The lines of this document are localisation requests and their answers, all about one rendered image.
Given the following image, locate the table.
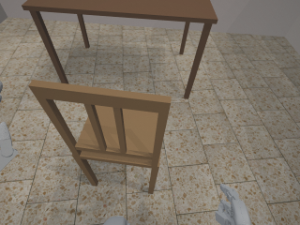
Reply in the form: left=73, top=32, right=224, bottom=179
left=22, top=0, right=218, bottom=99

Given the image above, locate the robot left hand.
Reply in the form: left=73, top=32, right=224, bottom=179
left=0, top=81, right=19, bottom=172

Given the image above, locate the robot left thigh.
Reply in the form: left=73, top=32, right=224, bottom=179
left=103, top=216, right=130, bottom=225

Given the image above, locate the chair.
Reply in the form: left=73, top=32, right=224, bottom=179
left=28, top=80, right=172, bottom=194

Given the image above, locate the robot right hand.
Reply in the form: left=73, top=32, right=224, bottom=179
left=215, top=183, right=252, bottom=225

